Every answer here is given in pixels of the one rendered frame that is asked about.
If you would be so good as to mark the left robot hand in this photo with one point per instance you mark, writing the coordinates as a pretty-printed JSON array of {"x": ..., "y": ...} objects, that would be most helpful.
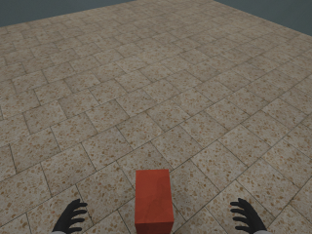
[{"x": 66, "y": 219}]

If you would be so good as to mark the right robot hand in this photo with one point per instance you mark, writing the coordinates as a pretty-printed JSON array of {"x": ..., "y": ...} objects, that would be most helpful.
[{"x": 251, "y": 218}]

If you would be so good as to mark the carton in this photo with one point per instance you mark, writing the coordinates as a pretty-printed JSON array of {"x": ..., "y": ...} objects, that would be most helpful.
[{"x": 154, "y": 212}]

